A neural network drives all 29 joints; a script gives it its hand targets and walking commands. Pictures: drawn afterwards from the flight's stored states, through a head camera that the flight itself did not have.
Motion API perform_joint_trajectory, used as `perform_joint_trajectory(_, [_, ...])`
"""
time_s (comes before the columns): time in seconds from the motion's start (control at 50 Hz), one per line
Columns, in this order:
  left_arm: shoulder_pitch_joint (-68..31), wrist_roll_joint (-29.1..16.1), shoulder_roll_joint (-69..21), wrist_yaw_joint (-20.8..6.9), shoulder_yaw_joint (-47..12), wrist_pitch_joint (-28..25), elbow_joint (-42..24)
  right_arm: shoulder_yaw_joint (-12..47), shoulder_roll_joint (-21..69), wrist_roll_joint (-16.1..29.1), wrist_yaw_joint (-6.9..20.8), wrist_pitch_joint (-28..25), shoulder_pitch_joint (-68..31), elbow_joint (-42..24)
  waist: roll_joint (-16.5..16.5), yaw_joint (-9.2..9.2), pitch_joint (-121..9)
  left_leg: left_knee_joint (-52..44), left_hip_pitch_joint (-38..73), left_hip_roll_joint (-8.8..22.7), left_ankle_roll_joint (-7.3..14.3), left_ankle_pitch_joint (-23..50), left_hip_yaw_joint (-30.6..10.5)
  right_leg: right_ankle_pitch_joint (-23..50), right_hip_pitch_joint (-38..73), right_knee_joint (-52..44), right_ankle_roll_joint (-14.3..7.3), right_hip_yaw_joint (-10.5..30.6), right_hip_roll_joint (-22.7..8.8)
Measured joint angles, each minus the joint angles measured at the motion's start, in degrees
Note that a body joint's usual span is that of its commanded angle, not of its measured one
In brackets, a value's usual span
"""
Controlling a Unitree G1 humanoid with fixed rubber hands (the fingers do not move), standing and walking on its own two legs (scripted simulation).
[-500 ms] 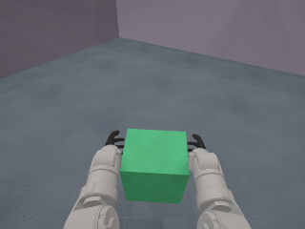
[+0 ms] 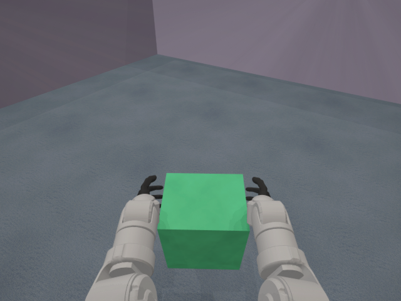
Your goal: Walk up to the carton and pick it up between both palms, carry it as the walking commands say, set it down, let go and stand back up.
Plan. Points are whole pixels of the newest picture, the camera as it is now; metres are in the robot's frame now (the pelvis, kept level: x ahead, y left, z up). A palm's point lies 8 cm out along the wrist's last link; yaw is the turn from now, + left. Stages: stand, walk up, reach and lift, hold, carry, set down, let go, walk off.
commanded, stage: hold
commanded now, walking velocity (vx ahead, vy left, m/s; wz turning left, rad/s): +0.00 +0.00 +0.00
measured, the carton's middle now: (203, 222) +0.33 -0.01 -0.03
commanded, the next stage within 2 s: carry in 0.56 s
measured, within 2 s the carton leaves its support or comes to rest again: neither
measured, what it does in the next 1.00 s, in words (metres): steps on the spot: right foot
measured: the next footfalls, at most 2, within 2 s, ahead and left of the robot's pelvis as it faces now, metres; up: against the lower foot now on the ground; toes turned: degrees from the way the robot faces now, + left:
right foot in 0.88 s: +0.02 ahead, -0.19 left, +0.00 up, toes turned -5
left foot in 1.26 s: +0.02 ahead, +0.01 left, +0.00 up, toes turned -9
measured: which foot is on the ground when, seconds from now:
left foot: down 0.00-0.90, up 0.92-1.00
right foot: down 0.00-0.64, up 0.66-0.86, down 0.88-1.00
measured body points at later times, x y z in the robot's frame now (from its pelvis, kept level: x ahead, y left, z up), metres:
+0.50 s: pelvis +0.00 +0.00 +0.00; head -0.10 +0.00 +0.44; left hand +0.31 +0.13 +0.06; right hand +0.31 -0.14 +0.06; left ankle +0.03 +0.13 -0.73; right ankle +0.04 -0.12 -0.73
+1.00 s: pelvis -0.01 -0.08 +0.00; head +0.00 -0.09 +0.45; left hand +0.34 -0.02 +0.08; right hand +0.28 -0.28 +0.08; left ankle +0.02 +0.09 -0.69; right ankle -0.02 -0.18 -0.73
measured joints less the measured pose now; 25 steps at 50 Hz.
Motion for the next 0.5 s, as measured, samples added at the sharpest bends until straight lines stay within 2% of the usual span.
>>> perform_joint_trajectory(0.16, [1.9, -0.4, -0.5, 0.0, 0.0, 0.7, -2.1, 0.1, 0.2, -0.1, 0.1, 0.2, 0.0, 0.0, 0.0, 0.0, -0.3, -0.1, 0.8, 0.0, 0.0, 0.0, 0.0, 0.0, 0.8, -0.1, 0.0, 0.0, 0.0])
perform_joint_trajectory(0.5, [1.9, -0.2, -0.5, 0.0, 0.0, 1.2, -2.1, 0.1, 0.3, -0.9, 0.6, 0.3, 0.0, 0.0, 0.2, -0.01, 0.3, -0.1, 1.0, 0.0, 0.0, 0.1, 0.0, 0.1, 1.0, -0.1, 0.0, 0.0, 0.0])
